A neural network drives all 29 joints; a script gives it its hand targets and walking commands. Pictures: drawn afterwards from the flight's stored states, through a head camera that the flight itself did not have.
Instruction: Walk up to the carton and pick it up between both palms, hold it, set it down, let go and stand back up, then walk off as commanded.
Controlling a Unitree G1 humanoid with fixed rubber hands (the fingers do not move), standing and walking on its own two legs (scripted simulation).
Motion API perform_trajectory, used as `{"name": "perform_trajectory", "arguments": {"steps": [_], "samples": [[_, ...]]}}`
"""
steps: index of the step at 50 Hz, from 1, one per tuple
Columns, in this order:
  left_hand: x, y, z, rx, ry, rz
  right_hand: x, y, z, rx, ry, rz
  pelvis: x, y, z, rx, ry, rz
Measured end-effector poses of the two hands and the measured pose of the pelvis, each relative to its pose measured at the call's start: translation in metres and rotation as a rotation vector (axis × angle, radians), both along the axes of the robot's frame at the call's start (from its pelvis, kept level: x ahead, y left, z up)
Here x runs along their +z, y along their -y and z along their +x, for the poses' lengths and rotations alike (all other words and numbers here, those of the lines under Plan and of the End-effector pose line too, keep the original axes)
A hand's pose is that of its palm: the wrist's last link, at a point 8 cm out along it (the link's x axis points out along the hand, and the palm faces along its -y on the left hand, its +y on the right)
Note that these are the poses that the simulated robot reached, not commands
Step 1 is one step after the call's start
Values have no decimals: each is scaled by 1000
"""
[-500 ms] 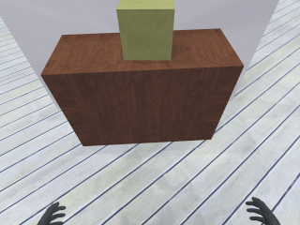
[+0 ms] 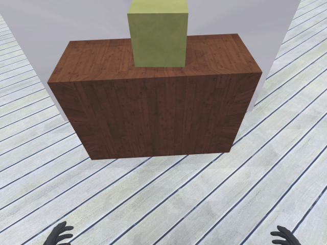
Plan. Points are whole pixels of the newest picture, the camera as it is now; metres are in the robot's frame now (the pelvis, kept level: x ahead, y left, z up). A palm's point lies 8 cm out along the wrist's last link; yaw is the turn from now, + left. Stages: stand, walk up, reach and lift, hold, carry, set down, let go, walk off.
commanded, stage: stand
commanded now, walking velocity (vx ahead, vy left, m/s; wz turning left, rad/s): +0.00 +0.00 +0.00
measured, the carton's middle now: (159, 33) +0.98 +0.02 +0.05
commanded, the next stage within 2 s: none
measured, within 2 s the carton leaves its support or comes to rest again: neither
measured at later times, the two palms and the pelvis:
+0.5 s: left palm out of the picture +0.12 +0.29 -0.08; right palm out of the picture +0.10 -0.31 -0.10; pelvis -0.01 +0.00 +0.00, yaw +0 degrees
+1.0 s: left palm out of the picture +0.12 +0.29 -0.08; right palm out of the picture +0.09 -0.31 -0.10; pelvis -0.01 +0.00 +0.01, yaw +0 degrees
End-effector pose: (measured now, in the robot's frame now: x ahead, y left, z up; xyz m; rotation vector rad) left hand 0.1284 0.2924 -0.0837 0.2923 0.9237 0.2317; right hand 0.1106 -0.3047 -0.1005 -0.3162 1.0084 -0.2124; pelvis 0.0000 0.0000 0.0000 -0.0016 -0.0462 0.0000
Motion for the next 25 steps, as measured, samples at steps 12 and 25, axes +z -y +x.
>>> {"name": "perform_trajectory", "arguments": {"steps": [12, 25], "samples": [[0, 1, -5, 1, -12, -5, 0, 0, -9, -7, -24, 0, 3, 0, -4, 0, -6, -1], [0, 2, -8, 4, -28, -6, 1, 1, -11, -11, -34, 1, 5, 0, -5, 0, -12, 0]]}}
